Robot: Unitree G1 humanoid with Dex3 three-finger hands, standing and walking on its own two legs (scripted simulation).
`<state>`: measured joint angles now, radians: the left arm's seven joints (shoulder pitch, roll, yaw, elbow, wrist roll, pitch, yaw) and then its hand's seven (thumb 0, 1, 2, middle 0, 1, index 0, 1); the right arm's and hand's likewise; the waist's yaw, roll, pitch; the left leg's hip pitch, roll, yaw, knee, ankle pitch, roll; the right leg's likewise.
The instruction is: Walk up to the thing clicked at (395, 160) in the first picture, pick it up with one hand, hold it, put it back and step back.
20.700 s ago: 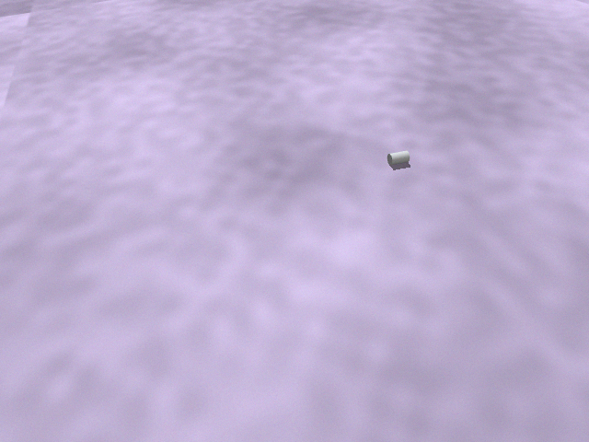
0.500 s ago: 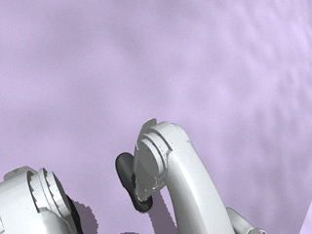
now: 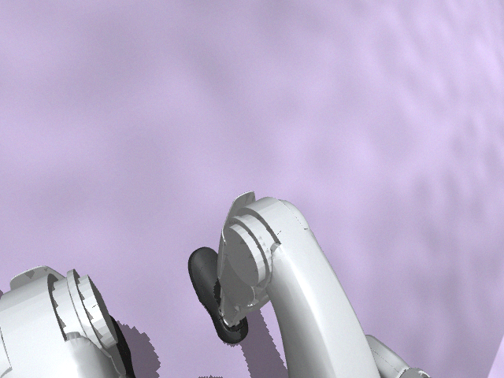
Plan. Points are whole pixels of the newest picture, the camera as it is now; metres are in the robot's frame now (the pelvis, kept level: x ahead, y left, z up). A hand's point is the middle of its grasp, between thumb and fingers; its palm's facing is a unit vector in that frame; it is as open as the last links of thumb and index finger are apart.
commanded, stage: close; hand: left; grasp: from above
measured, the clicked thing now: out of the picture +0.47 +0.35 -0.28
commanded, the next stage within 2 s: settle in 0.44 s
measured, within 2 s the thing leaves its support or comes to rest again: leaves its support in 0.92 s
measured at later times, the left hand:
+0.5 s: hand out of the picture +0.45 +0.35 -0.24, palm faces -0.42 -0.15 -0.89, open 8.8 cm
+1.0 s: hand out of the picture +0.46 +0.36 -0.22, palm faces -0.40 -0.14 -0.91, open 8.5 cm
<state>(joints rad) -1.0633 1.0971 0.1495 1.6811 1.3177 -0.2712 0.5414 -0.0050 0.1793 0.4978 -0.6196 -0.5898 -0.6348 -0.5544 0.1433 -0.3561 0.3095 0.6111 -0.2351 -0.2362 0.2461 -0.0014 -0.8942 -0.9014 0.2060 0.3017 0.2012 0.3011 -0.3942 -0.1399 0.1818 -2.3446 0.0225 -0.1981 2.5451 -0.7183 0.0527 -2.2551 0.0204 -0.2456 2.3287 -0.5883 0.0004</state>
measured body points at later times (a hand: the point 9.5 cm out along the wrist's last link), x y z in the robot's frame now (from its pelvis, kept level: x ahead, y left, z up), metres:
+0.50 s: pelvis +0.00 +0.00 +0.00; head +0.28 +0.14 +0.33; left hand +0.47 +0.36 -0.19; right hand +0.05 -0.25 -0.05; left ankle +0.07 +0.11 -0.27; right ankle +0.13 -0.10 -0.27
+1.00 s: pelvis +0.01 +0.00 +0.01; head +0.28 +0.13 +0.34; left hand +0.47 +0.36 -0.16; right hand +0.06 -0.26 -0.04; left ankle +0.07 +0.11 -0.27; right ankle +0.13 -0.10 -0.27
